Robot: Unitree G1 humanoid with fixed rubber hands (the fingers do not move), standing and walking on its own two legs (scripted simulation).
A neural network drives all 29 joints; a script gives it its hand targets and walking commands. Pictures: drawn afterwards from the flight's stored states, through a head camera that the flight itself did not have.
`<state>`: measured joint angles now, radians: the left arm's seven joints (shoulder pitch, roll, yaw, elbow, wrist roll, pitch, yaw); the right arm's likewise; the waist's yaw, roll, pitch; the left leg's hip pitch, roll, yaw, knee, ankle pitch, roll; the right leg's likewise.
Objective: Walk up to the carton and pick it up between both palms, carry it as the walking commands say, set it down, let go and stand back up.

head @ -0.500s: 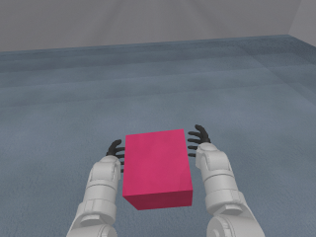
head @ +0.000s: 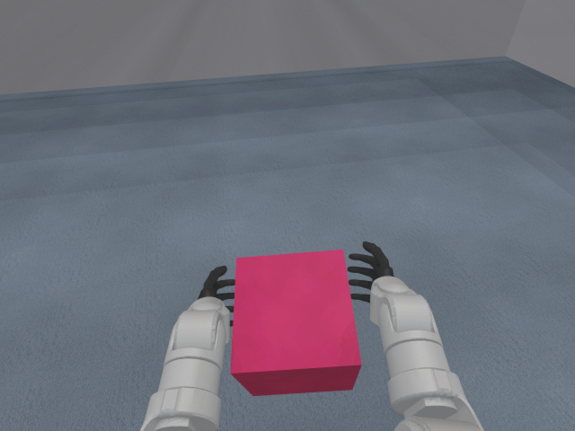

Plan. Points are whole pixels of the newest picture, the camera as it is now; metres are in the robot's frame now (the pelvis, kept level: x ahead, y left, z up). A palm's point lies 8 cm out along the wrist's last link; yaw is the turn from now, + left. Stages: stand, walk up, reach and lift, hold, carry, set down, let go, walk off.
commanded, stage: hold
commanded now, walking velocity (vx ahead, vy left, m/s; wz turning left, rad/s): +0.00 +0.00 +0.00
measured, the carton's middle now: (296, 325) +0.30 +0.00 -0.04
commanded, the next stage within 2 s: carry in 1.12 s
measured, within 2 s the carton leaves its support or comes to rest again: neither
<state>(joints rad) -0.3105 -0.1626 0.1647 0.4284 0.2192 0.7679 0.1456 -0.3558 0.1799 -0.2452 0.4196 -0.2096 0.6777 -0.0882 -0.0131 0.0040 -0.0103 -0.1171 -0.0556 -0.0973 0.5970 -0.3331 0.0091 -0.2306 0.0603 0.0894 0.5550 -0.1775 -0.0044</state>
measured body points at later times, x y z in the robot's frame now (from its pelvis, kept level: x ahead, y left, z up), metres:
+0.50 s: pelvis -0.01 -0.01 +0.00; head -0.08 -0.03 +0.44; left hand +0.28 +0.12 +0.03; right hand +0.31 -0.14 +0.05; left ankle +0.00 +0.12 -0.73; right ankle +0.09 -0.11 -0.73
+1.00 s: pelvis -0.02 -0.02 -0.01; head -0.10 -0.03 +0.43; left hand +0.28 +0.12 +0.03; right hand +0.30 -0.14 +0.05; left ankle +0.00 +0.12 -0.73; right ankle +0.09 -0.11 -0.73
